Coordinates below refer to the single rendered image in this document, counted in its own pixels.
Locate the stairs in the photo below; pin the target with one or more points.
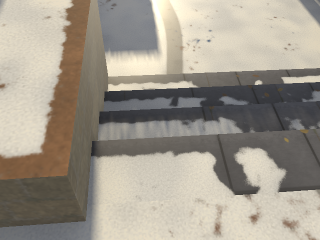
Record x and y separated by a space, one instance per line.
210 103

